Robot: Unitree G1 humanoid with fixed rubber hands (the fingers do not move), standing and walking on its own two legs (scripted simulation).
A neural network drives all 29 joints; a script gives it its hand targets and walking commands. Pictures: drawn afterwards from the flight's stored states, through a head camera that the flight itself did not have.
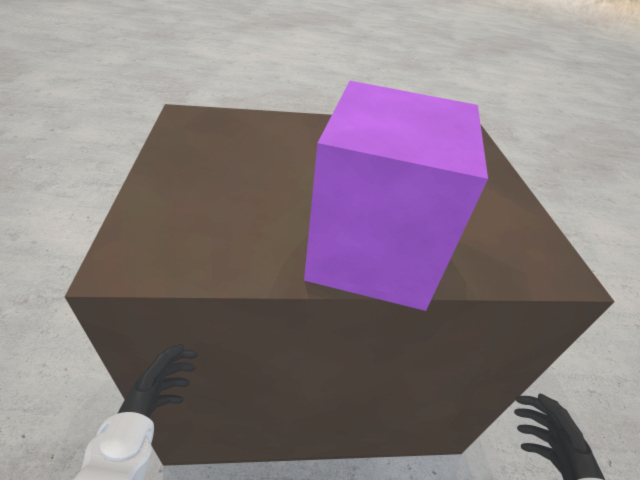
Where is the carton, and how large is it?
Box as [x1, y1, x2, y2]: [304, 81, 487, 310]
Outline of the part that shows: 349,81 317,143 304,280 425,310 487,179 477,105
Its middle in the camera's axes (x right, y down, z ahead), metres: +0.10 -0.08 +0.61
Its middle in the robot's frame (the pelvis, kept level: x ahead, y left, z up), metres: +0.50 -0.08 +0.12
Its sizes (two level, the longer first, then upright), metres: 0.210 0.200 0.250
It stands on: a pedestal, 0.77 m high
